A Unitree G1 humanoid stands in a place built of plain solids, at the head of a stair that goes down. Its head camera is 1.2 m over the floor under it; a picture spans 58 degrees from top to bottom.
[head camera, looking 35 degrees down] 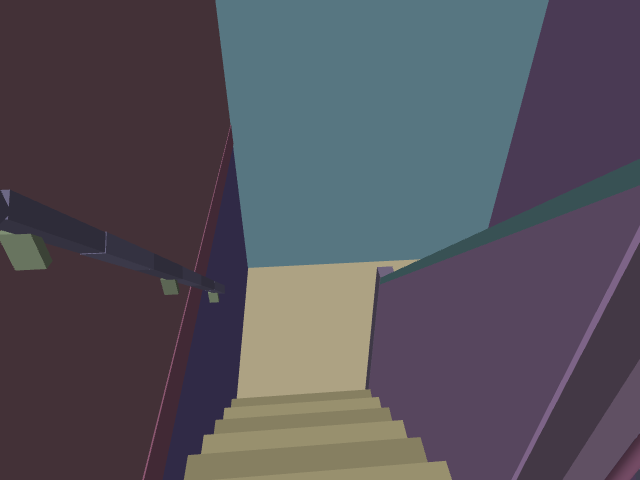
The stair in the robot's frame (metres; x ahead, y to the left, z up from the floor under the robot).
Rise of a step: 0.20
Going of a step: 0.20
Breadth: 0.90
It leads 5 degrees to the left of straight ahead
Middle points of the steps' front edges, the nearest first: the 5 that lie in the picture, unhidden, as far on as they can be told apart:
0.91 0.05 -0.40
1.11 0.07 -0.61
1.31 0.09 -0.81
1.52 0.10 -1.01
1.72 0.12 -1.22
